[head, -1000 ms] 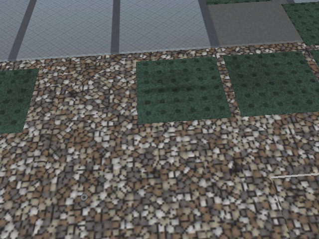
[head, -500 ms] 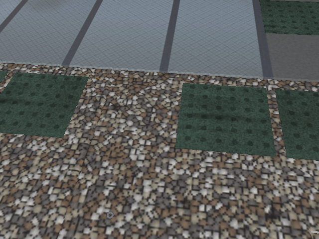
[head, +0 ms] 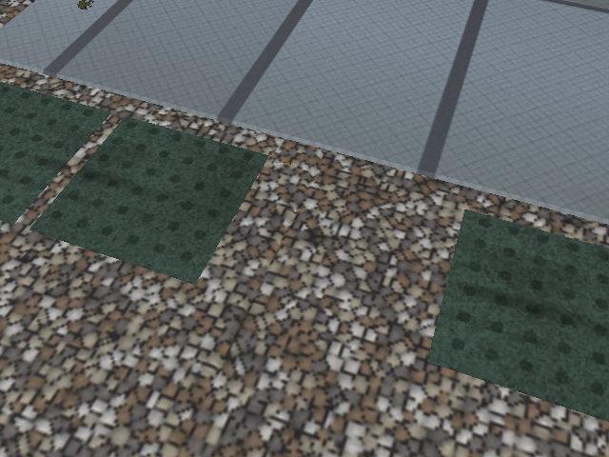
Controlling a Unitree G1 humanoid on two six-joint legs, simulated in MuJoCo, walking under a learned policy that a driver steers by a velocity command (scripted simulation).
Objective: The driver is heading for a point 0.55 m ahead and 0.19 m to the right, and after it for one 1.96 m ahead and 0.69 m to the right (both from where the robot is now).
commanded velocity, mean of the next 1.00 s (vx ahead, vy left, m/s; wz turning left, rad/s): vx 0.39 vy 0.00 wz -0.47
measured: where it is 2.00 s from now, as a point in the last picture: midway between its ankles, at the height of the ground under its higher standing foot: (368, 403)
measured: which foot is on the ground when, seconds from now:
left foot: down 0.00-0.38, up 0.40-0.78, down 0.80-1.00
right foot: up 0.00-0.36, down 0.38-0.80, up 0.82-1.00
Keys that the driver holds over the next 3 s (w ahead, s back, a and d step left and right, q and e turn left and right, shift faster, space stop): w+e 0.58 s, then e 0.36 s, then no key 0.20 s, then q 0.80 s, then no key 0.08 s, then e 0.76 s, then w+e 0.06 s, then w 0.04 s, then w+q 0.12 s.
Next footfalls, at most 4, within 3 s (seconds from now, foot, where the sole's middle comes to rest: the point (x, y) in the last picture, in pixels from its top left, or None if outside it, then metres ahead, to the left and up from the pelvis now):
0.38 right None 0.37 -0.15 -0.77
0.80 left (328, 357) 0.69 -0.03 -0.77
1.22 right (411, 439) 0.50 -0.21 -0.77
1.56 left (319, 373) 0.65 -0.01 -0.77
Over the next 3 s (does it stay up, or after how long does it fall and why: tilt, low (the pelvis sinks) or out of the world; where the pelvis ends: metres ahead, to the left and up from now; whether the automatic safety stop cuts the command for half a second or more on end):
stays up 0.56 -0.17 0.01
